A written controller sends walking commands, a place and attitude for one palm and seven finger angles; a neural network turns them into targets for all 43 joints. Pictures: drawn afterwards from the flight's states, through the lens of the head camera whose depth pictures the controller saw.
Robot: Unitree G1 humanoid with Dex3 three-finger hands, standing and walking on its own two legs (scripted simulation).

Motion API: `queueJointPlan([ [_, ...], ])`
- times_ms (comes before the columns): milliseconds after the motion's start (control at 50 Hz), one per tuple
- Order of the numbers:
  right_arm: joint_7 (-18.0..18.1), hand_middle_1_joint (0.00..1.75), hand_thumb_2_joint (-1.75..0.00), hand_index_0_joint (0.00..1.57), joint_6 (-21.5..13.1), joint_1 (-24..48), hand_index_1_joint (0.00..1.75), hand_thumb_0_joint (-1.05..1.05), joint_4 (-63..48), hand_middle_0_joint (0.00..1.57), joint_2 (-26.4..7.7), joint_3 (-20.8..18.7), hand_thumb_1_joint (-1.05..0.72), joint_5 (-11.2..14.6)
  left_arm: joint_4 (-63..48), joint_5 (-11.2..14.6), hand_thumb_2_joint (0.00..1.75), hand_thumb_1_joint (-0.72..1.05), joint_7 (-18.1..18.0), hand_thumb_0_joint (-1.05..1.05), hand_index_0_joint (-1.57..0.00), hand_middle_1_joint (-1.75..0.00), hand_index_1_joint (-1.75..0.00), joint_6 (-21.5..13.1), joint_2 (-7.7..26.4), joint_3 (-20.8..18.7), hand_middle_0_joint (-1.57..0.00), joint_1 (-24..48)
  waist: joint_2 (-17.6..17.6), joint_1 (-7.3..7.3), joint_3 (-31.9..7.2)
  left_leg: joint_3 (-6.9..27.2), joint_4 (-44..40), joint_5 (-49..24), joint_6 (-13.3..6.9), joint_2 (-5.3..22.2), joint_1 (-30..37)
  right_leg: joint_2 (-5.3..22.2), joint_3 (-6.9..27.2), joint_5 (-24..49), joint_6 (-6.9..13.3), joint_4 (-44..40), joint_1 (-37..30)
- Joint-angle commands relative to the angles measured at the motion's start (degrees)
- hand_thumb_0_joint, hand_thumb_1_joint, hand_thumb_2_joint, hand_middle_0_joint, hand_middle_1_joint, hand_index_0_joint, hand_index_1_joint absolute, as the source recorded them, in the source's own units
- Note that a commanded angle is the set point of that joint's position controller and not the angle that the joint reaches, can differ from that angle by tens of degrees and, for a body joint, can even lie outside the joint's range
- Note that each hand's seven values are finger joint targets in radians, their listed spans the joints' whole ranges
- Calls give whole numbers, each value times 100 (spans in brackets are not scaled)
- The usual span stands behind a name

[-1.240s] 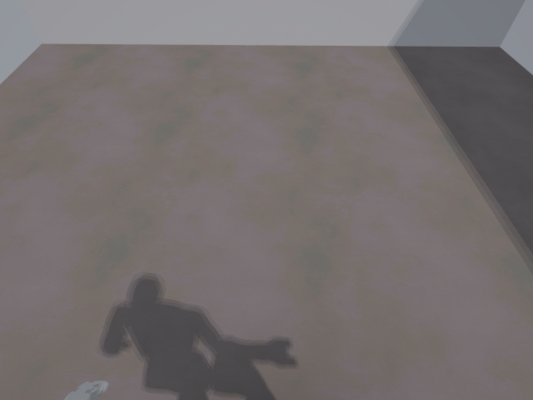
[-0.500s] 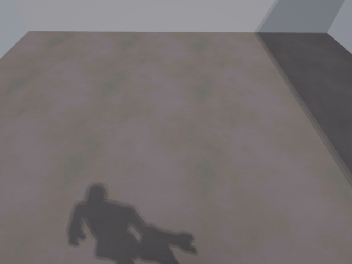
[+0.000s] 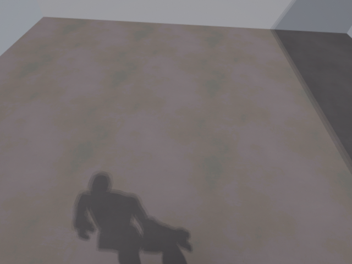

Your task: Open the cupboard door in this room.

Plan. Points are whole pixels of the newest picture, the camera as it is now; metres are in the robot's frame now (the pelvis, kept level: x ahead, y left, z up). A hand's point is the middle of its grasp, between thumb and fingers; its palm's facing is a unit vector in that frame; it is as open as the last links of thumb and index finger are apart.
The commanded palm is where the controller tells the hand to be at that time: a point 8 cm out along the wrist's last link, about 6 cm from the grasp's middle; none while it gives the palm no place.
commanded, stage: turn or walk to find it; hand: left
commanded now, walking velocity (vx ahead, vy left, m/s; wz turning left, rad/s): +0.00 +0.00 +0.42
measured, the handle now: out of the picture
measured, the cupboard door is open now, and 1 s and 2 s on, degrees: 0 0 0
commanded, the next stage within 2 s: none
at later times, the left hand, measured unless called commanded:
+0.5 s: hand out of the picture -0.02 +0.18 -0.15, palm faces +0.24 -0.93 -0.27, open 7.4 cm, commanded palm none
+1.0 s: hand out of the picture -0.10 +0.23 -0.16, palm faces +0.46 -0.85 -0.23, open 7.4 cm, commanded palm none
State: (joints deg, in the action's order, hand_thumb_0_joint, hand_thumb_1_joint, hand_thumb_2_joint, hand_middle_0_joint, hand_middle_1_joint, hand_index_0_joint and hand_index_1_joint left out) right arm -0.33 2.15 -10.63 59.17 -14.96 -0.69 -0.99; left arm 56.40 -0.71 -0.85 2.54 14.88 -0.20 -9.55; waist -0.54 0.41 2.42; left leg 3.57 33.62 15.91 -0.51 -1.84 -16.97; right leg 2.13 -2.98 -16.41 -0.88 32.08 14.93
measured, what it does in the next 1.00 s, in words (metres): steps on the spot, turning left: right foot, then left foot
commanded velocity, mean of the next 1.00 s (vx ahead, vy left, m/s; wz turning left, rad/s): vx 0.00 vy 0.00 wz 0.42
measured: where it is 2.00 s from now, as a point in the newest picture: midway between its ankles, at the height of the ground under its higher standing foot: outside the picture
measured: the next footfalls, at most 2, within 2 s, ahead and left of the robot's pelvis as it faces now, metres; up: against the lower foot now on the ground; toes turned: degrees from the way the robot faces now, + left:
right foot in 0.32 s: +0.01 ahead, -0.14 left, +0.00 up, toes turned +8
left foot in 0.68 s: -0.07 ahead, +0.11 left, +0.00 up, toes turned +23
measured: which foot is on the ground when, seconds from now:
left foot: down 0.00-0.32, up 0.34-0.66, down 0.68-1.00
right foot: down 0.00-0.02, up 0.04-0.30, down 0.32-0.68, up 0.70-1.00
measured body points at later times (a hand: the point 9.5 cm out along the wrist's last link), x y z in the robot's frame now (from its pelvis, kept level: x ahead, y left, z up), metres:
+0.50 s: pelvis -0.04 -0.03 +0.01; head -0.02 -0.04 +0.46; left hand -0.04 +0.23 -0.13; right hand +0.07 -0.28 -0.14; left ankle -0.06 +0.10 -0.66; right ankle -0.03 -0.15 -0.73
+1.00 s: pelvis -0.08 +0.01 +0.01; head -0.05 +0.03 +0.46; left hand -0.12 +0.27 -0.14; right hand +0.09 -0.18 -0.13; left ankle -0.10 +0.10 -0.73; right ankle -0.02 -0.13 -0.68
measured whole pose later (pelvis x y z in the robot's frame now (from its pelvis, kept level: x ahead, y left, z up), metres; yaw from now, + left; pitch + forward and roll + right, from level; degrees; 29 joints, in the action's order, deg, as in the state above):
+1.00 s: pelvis -0.08 +0.01 +0.01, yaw +26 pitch +0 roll -1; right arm 0.3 1.5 -10.9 54.4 -10.2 -1.9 -1.4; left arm 53.2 -0.6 -0.6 3.6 13.7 -3.6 -10.9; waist -0.7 0.4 3.8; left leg 2.4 26.9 12.7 -2.7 -2.3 -14.5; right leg 3.1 -1.5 -25.3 -4.6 50.7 23.1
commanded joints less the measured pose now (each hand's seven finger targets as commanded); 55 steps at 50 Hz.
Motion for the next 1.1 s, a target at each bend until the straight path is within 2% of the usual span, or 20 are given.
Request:
queueJointPlan([
  [0,36,30,-90,20,-136,-400,30,0,-512,20,-1114,-320,-90,-49,-656,-3,90,90,-113,0,-20,-30,-30,-64,725,-239,-20,216,1227,170,-203,2120,-1463,-1494,-665,1446,81,-20,-200,-576,-110,1173,649],
  [20,86,30,-90,20,-162,-530,30,0,-527,20,-1176,-364,-90,-25,-710,-9,90,90,-134,0,-20,-30,-30,-77,687,-242,-20,210,1438,189,-268,2712,-1723,-2171,-1047,1700,355,-132,140,-1517,-104,2017,1001],
  [60,151,30,-90,20,-175,-481,30,0,-582,20,-1102,-388,-90,-15,-703,-2,90,90,-135,0,-20,-30,-30,-109,637,-277,-20,94,994,84,-497,2509,-1392,-2720,-1270,1684,732,1,511,-1529,-89,2574,1267],
  [180,176,30,-90,20,-97,-501,30,0,-687,20,-949,-480,-90,-44,-734,67,90,90,-98,0,-20,-30,-30,-132,255,-275,-20,-140,898,96,-763,2167,-1151,-2621,-1059,1229,756,-215,340,-1170,-147,1228,592],
  [240,127,30,-90,20,-49,-341,30,0,-769,20,-884,-528,-90,-5,-644,63,90,90,-112,0,-20,-30,-30,-168,310,-324,-20,-635,829,-101,-867,2008,-892,-1911,-700,858,222,-322,211,-182,-149,-312,-450],
  [260,102,30,-90,20,-37,-298,30,0,-827,20,-755,-525,-90,27,-601,43,90,90,-133,0,-20,-30,-30,-198,438,-367,-20,-823,544,-181,-833,1806,-658,-1190,-445,617,-394,-75,330,209,-99,-1005,-1149],
  [280,63,30,-90,20,-31,-322,30,0,-933,20,-433,-486,-90,69,-614,-40,90,90,-171,0,-20,-30,-30,-239,856,-463,-20,-914,-569,-214,-687,1013,366,90,-62,70,-1488,1119,1471,-233,274,-1589,-1724],
  [300,62,30,-90,20,-31,-138,30,0,-1098,20,-298,-497,-90,21,-741,-82,90,90,-174,0,-20,-30,-30,-231,1211,-516,-20,-722,-1484,-277,-291,86,1681,1382,226,-377,-1999,2384,2640,52,915,-1891,-1111],
  [320,40,30,-90,20,10,56,30,0,-1069,20,-517,-544,-90,-39,-796,-58,90,90,-200,0,-20,-30,-30,-261,1037,-508,-20,-605,-1115,-251,-163,331,2462,1380,159,-4,-1748,2328,2361,404,1062,-1841,-403],
  [380,-49,30,-90,20,95,-313,30,0,-756,20,-354,-544,-90,-4,-876,-78,90,90,-169,0,-20,-30,-30,-288,722,-390,-20,1,-820,187,83,-52,3458,653,256,179,-1409,1533,1051,1028,911,-1448,43],
  [400,-61,30,-90,20,105,-326,30,0,-741,20,-324,-523,-90,5,-885,-88,90,90,-163,0,-20,-30,-30,-291,711,-389,-20,-31,-908,156,90,-192,3390,599,295,204,-1307,1467,859,1011,879,-1426,91],
  [540,-73,30,-90,20,37,425,30,0,-934,20,-207,-376,-90,62,-588,-141,90,90,-135,0,-20,-30,-30,-257,1016,-480,-20,-827,-1138,-288,8,-677,1333,1098,311,236,-748,1701,608,2273,972,-986,-558],
  [600,-39,30,-90,20,-38,-8,30,0,-823,20,-278,-355,-90,60,-566,-100,90,90,-125,0,-20,-30,-30,-216,1101,-516,-20,-716,-1017,-58,-315,-873,-139,293,245,163,173,1585,207,2610,612,-318,-500],
  [620,-41,30,-90,20,-81,-209,30,0,-763,20,-450,-380,-90,47,-576,-55,90,90,-107,0,-20,-30,-30,-182,1017,-497,-20,-704,-611,61,-463,-732,-904,-447,173,266,853,1411,-41,2261,324,203,-126],
  [660,-13,30,-90,20,-128,-591,30,0,-777,20,-1399,-582,-90,13,-913,-35,90,90,-53,0,-20,-30,-30,-115,385,-347,-20,-646,1833,207,-600,1781,-1395,-3495,-916,2454,1743,349,-458,-2045,-333,2327,1794],
  [680,72,30,-90,20,-157,-849,30,0,-634,20,-1297,-590,-90,3,-924,-59,90,90,-103,0,-20,-30,-30,-41,461,-342,-20,-223,1430,420,-726,1768,-1367,-3514,-1136,2393,1482,359,89,-1997,-282,2930,1725],
  [780,159,30,-90,20,-207,-7,30,0,-820,20,-819,-426,-90,1,-587,-31,90,90,8,0,-20,-30,-30,-54,404,-400,-20,-425,923,9,-502,777,-1331,-2873,-881,1479,1080,333,175,-770,-350,3076,1534],
  [980,137,30,-90,20,-113,-220,30,0,-813,20,-846,-513,-90,-51,-781,23,90,90,-52,0,-20,-30,-30,-80,209,-382,-20,-164,867,111,-457,1526,-1310,-2490,-1020,1458,795,38,196,-900,-297,1342,719],
  [1040,102,30,-90,20,-85,-130,30,0,-856,20,-801,-536,-90,-38,-744,29,90,90,-75,0,-20,-30,-30,-139,248,-390,-20,-454,773,-36,-470,1594,-1059,-2339,-846,1209,339,-123,105,-306,-238,241,-57],
  [1080,62,30,-90,20,-92,-110,30,0,-899,20,-595,-520,-90,31,-704,3,90,90,-120,0,-20,-30,-30,-231,467,-447,-20,-781,240,-219,-622,1330,-452,-1310,-425,796,-494,287,415,523,-147,-1092,-1238],
])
